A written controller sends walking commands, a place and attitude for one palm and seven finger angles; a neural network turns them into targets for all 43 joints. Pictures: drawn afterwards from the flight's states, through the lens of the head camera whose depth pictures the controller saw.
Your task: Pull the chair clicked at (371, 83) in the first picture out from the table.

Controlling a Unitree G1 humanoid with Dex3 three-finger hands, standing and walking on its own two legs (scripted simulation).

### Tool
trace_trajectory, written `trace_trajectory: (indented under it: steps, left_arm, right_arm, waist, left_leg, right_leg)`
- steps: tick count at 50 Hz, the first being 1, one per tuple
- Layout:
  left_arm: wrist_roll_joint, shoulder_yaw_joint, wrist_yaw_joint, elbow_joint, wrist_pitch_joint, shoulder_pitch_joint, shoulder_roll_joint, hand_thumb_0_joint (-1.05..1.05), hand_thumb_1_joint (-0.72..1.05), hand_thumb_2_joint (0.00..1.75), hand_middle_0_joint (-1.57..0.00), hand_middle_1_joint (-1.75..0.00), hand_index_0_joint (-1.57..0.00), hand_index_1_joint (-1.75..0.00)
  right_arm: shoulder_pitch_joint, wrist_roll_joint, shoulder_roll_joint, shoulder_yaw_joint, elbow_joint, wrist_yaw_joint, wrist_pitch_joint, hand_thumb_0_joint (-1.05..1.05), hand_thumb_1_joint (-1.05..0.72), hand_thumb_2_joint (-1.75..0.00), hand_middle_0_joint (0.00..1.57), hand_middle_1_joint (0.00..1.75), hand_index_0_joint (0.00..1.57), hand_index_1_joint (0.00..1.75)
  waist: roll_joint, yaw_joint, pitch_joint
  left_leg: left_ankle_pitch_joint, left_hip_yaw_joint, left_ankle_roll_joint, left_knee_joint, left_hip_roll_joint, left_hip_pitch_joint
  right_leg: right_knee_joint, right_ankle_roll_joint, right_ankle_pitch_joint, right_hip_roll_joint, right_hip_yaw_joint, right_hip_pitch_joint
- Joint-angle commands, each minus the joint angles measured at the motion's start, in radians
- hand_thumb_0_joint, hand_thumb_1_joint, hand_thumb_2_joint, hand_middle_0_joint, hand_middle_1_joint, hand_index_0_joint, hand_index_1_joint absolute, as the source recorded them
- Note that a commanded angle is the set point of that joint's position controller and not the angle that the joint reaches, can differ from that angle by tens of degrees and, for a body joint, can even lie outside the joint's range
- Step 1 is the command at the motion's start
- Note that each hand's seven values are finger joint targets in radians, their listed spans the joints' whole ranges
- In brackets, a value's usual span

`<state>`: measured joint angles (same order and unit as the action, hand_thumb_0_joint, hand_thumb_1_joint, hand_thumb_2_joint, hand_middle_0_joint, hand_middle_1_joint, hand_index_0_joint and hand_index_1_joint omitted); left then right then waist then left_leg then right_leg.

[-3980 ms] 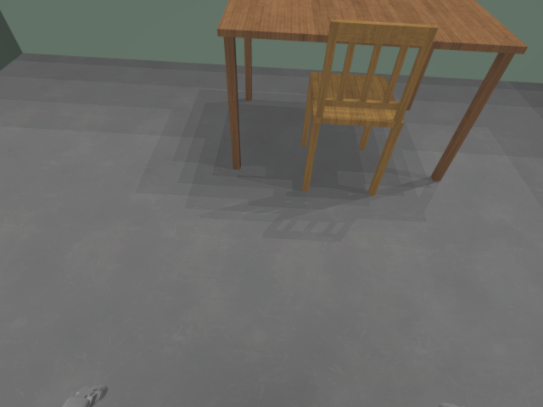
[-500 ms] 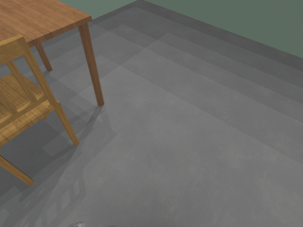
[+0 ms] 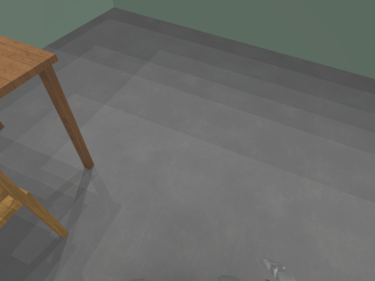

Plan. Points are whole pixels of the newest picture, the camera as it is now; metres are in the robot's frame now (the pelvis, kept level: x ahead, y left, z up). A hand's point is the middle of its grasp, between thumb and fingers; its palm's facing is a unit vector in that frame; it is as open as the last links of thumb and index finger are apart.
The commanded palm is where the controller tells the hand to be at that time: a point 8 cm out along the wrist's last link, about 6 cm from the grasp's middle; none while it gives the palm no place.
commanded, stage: walk to a spot facing it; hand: left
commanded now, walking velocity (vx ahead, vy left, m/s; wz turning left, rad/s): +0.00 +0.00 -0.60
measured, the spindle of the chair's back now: out of the picture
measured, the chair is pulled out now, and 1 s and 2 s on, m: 0.00 0.00 0.00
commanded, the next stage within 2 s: turn to face it in 1.50 s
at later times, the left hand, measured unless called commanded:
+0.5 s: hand (144, 242) +0.22 +0.13 -0.14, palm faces -0.28 -0.92 -0.28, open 7.4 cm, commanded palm none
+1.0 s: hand (136, 241) +0.23 +0.15 -0.16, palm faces -0.54 -0.82 -0.21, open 7.4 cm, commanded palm none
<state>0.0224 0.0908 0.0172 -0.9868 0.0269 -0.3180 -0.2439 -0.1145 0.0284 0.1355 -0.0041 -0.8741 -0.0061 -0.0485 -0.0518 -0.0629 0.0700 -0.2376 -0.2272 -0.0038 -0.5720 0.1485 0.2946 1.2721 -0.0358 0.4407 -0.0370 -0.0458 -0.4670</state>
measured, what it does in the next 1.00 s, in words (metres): steps on the spot, turning right: right foot, then left foot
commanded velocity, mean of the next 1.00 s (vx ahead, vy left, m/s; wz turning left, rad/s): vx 0.00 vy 0.00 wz -0.60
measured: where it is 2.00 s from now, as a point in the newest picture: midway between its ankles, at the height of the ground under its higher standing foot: outside the picture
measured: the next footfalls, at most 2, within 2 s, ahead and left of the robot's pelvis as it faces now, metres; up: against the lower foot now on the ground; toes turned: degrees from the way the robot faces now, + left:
right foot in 0.26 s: +0.10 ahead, -0.14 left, +0.00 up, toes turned -18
left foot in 0.68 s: +0.14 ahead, +0.10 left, +0.00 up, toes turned -19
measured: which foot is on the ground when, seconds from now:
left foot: down 0.00-0.26, up 0.28-0.66, down 0.68-1.00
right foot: up 0.00-0.24, down 0.26-0.68, up 0.70-1.00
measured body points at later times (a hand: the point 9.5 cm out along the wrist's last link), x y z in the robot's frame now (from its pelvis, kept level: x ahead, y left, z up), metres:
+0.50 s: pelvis +0.05 -0.03 +0.00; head +0.08 -0.06 +0.45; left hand +0.24 +0.18 -0.12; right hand +0.03 -0.29 -0.15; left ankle +0.09 +0.12 -0.67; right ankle +0.06 -0.13 -0.73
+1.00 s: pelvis +0.05 +0.02 +0.01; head +0.09 +0.01 +0.46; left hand +0.26 +0.20 -0.15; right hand -0.04 -0.22 -0.13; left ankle +0.10 +0.11 -0.73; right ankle -0.05 -0.09 -0.67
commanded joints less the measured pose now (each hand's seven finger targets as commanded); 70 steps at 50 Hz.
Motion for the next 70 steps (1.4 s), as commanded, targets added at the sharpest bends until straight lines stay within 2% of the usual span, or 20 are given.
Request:
trace_trajectory:
  steps: [1, 11, 12, 13, 15, 20, 29, 32, 33, 34, 35, 37, 40, 49, 55, 56, 57, 58, 63, 70]
  left_arm:
    - [-0.007, 0.014, 0.013, 0.102, 0.013, -0.014, -0.004, 0.00, 0.90, 0.90, -0.20, -0.30, -0.20, -0.30]
    - [0.005, 0.014, 0.005, 0.162, -0.014, 0.078, -0.030, 0.00, 0.90, 0.90, -0.20, -0.30, -0.20, -0.30]
    - [0.009, 0.027, -0.003, 0.144, -0.029, 0.004, -0.103, 0.00, 0.90, 0.90, -0.20, -0.30, -0.20, -0.30]
    - [0.012, 0.052, -0.018, 0.133, -0.043, -0.054, -0.241, 0.00, 0.90, 0.90, -0.20, -0.30, -0.20, -0.30]
    - [-0.010, 0.051, -0.038, 0.134, -0.027, -0.032, -0.237, 0.00, 0.90, 0.90, -0.20, -0.30, -0.20, -0.30]
    - [-0.010, 0.017, -0.040, 0.177, -0.024, 0.165, -0.145, 0.00, 0.90, 0.90, -0.20, -0.30, -0.20, -0.30]
    - [0.002, 0.029, -0.029, 0.175, -0.003, 0.163, -0.175, 0.00, 0.90, 0.90, -0.20, -0.30, -0.20, -0.30]
    - [-0.008, 0.027, -0.027, 0.182, 0.008, 0.198, -0.152, 0.00, 0.90, 0.90, -0.20, -0.30, -0.20, -0.30]
    - [-0.017, 0.019, -0.023, 0.199, 0.012, 0.194, -0.105, 0.00, 0.90, 0.90, -0.20, -0.30, -0.20, -0.30]
    - [-0.023, 0.009, -0.010, 0.221, 0.013, 0.184, -0.047, 0.00, 0.90, 0.90, -0.20, -0.30, -0.20, -0.30]
    - [-0.002, 0.018, -0.007, 0.217, 0.013, 0.200, -0.083, 0.00, 0.90, 0.90, -0.20, -0.30, -0.20, -0.30]
    - [0.010, 0.038, 0.002, 0.169, 0.023, 0.146, -0.106, 0.00, 0.90, 0.90, -0.20, -0.30, -0.20, -0.30]
    - [0.002, 0.030, 0.014, 0.154, 0.027, 0.133, -0.067, 0.00, 0.90, 0.90, -0.20, -0.30, -0.20, -0.30]
    - [-0.004, 0.009, 0.015, 0.173, 0.030, 0.220, -0.021, 0.00, 0.90, 0.90, -0.20, -0.30, -0.20, -0.30]
    - [-0.004, 0.014, 0.003, 0.148, -0.002, 0.108, -0.053, 0.00, 0.90, 0.90, -0.20, -0.30, -0.20, -0.30]
    - [0.004, 0.026, -0.008, 0.128, -0.019, 0.031, -0.146, 0.00, 0.90, 0.90, -0.20, -0.30, -0.20, -0.30]
    - [0.005, 0.051, -0.024, 0.107, -0.025, -0.028, -0.263, 0.00, 0.90, 0.90, -0.20, -0.30, -0.20, -0.30]
    - [-0.011, 0.052, -0.035, 0.102, -0.018, -0.055, -0.264, 0.00, 0.90, 0.90, -0.20, -0.30, -0.20, -0.30]
    - [-0.015, 0.016, -0.035, 0.140, -0.026, 0.109, -0.132, 0.00, 0.90, 0.90, -0.20, -0.30, -0.20, -0.30]
    - [-0.010, 0.018, -0.022, 0.101, -0.050, 0.022, -0.144, 0.00, 0.90, 0.90, -0.20, -0.30, -0.20, -0.30]
  right_arm:
    - [-0.068, -0.008, 0.190, 0.070, 0.019, -0.018, 0.007, 0.00, -0.90, -0.90, 0.20, 0.30, 0.20, 0.30]
    - [-0.136, 0.002, 0.245, 0.118, 0.010, 0.002, 0.045, 0.00, -0.90, -0.90, 0.20, 0.30, 0.20, 0.30]
    - [-0.153, -0.003, 0.219, 0.109, 0.021, 0.009, 0.050, 0.00, -0.90, -0.90, 0.20, 0.30, 0.20, 0.30]
    - [-0.138, -0.005, 0.138, 0.083, 0.072, 0.016, 0.053, 0.00, -0.90, -0.90, 0.20, 0.30, 0.20, 0.30]
    - [-0.091, -0.016, 0.175, 0.084, 0.081, -0.007, 0.070, 0.00, -0.90, -0.90, 0.20, 0.30, 0.20, 0.30]
    - [-0.132, -0.006, 0.181, 0.084, 0.026, -0.010, 0.087, 0.00, -0.90, -0.90, 0.20, 0.30, 0.20, 0.30]
    - [-0.103, -0.018, 0.153, 0.077, 0.051, -0.014, 0.075, 0.00, -0.90, -0.90, 0.20, 0.30, 0.20, 0.30]
    - [-0.193, -0.023, 0.159, 0.079, 0.031, -0.026, 0.059, 0.00, -0.90, -0.90, 0.20, 0.30, 0.20, 0.30]
    - [-0.226, -0.018, 0.210, 0.087, 0.026, -0.032, 0.048, 0.00, -0.90, -0.90, 0.20, 0.30, 0.20, 0.30]
    - [-0.201, -0.005, 0.307, 0.105, 0.050, -0.030, 0.045, 0.00, -0.90, -0.90, 0.20, 0.30, 0.20, 0.30]
    - [-0.166, -0.003, 0.319, 0.104, 0.063, -0.029, 0.052, 0.00, -0.90, -0.90, 0.20, 0.30, 0.20, 0.30]
    - [-0.049, -0.002, 0.228, 0.082, 0.085, -0.035, 0.042, 0.00, -0.90, -0.90, 0.20, 0.30, 0.20, 0.30]
    - [-0.070, -0.004, 0.215, 0.081, 0.078, -0.036, 0.037, 0.00, -0.90, -0.90, 0.20, 0.30, 0.20, 0.30]
    - [-0.189, -0.002, 0.246, 0.110, 0.012, -0.022, 0.047, 0.00, -0.90, -0.90, 0.20, 0.30, 0.20, 0.30]
    - [-0.164, -0.006, 0.267, 0.124, 0.006, -0.006, 0.055, 0.00, -0.90, -0.90, 0.20, 0.30, 0.20, 0.30]
    - [-0.177, -0.017, 0.228, 0.117, 0.018, 0.002, 0.061, 0.00, -0.90, -0.90, 0.20, 0.30, 0.20, 0.30]
    - [-0.107, -0.013, 0.141, 0.087, 0.079, 0.006, 0.063, 0.00, -0.90, -0.90, 0.20, 0.30, 0.20, 0.30]
    - [-0.064, -0.016, 0.165, 0.085, 0.094, -0.010, 0.078, 0.00, -0.90, -0.90, 0.20, 0.30, 0.20, 0.30]
    - [-0.068, -0.001, 0.182, 0.093, 0.033, -0.001, 0.086, 0.00, -0.90, -0.90, 0.20, 0.30, 0.20, 0.30]
    - [-0.012, 0.004, 0.188, 0.094, 0.041, 0.009, 0.071, 0.00, -0.90, -0.90, 0.20, 0.30, 0.20, 0.30]
  waist:
    - [0.276, 0.033, -0.054]
    - [0.184, 0.052, -0.118]
    - [0.013, 0.006, -0.164]
    - [-0.305, -0.023, -0.191]
    - [-0.181, -0.014, -0.185]
    - [-0.090, 0.073, -0.149]
    - [-0.109, 0.051, -0.132]
    - [-0.089, 0.100, -0.158]
    - [0.062, 0.113, -0.183]
    - [0.376, 0.104, -0.142]
    - [0.322, 0.105, -0.095]
    - [0.230, 0.049, -0.065]
    - [0.210, 0.056, -0.076]
    - [0.259, 0.119, -0.063]
    - [0.219, 0.058, -0.132]
    - [0.009, 0.017, -0.185]
    - [-0.299, -0.017, -0.164]
    - [-0.231, -0.031, -0.184]
    - [-0.093, 0.051, -0.093]
    - [-0.066, 0.026, -0.061]
  left_leg:
    - [0.273, 0.073, 0.089, 0.270, 0.234, -0.020]
    - [0.219, -0.045, 0.029, -0.004, 0.237, -0.079]
    - [0.104, -0.086, -0.029, -0.224, 0.186, 0.049]
    - [-0.388, -0.053, -0.088, -0.521, 0.019, 0.325]
    - [-0.371, 0.178, -0.076, -0.659, 0.024, 0.358]
    - [-0.152, 0.179, -0.104, -0.566, 0.003, 0.234]
    - [-0.192, 0.167, -0.077, -0.203, -0.089, 0.081]
    - [-0.046, 0.161, -0.059, 0.090, -0.100, -0.117]
    - [-0.054, 0.283, -0.019, 0.231, 0.017, -0.231]
    - [0.003, 0.550, 0.066, 0.348, 0.282, -0.261]
    - [0.041, 0.568, 0.135, 0.353, 0.368, -0.150]
    - [0.122, 0.387, 0.114, 0.326, 0.258, -0.087]
    - [0.310, 0.197, 0.093, 0.253, 0.162, -0.175]
    - [0.369, 0.103, 0.125, 0.211, 0.238, -0.240]
    - [0.352, -0.010, 0.024, -0.031, 0.225, -0.155]
    - [0.164, -0.036, -0.039, -0.241, 0.170, 0.018]
    - [-0.388, -0.010, -0.091, -0.480, 0.009, 0.304]
    - [-0.424, 0.154, -0.078, -0.578, 0.004, 0.319]
    - [-0.133, 0.189, -0.104, -0.578, 0.007, 0.295]
    - [-0.086, 0.200, -0.109, -0.466, -0.022, 0.343]
  right_leg:
    - [-0.108, -0.019, -0.062, -0.062, -0.011, -0.037]
    - [-0.689, 0.013, -0.209, -0.001, -0.104, 0.218]
    - [-0.808, 0.056, -0.341, -0.090, 0.025, 0.396]
    - [-0.903, 0.169, -0.661, -0.360, 0.446, 0.493]
    - [-0.906, 0.247, -0.730, -0.360, 0.374, 0.446]
    - [-0.897, 0.188, -0.661, -0.204, 0.215, 0.273]
    - [-0.914, 0.210, -0.437, -0.175, 0.371, 0.210]
    - [-0.823, 0.139, -0.429, -0.116, 0.368, 0.126]
    - [-0.708, 0.083, -0.299, -0.024, 0.297, 0.015]
    - [-0.466, 0.012, 0.025, 0.111, 0.131, -0.169]
    - [-0.253, -0.003, 0.121, 0.066, 0.108, -0.157]
    - [-0.087, -0.026, 0.001, 0.034, 0.120, -0.135]
    - [-0.019, -0.045, -0.067, 0.025, 0.071, -0.151]
    - [-0.380, -0.047, 0.013, -0.022, -0.035, -0.032]
    - [-0.789, 0.010, -0.214, 0.014, -0.080, 0.258]
    - [-0.902, 0.065, -0.403, -0.119, 0.102, 0.456]
    - [-0.920, 0.169, -0.792, -0.357, 0.450, 0.518]
    - [-0.902, 0.245, -0.870, -0.390, 0.422, 0.474]
    - [-0.945, 0.178, -0.545, -0.187, 0.261, 0.351]
    - [-1.016, 0.207, -0.266, -0.174, 0.365, 0.392]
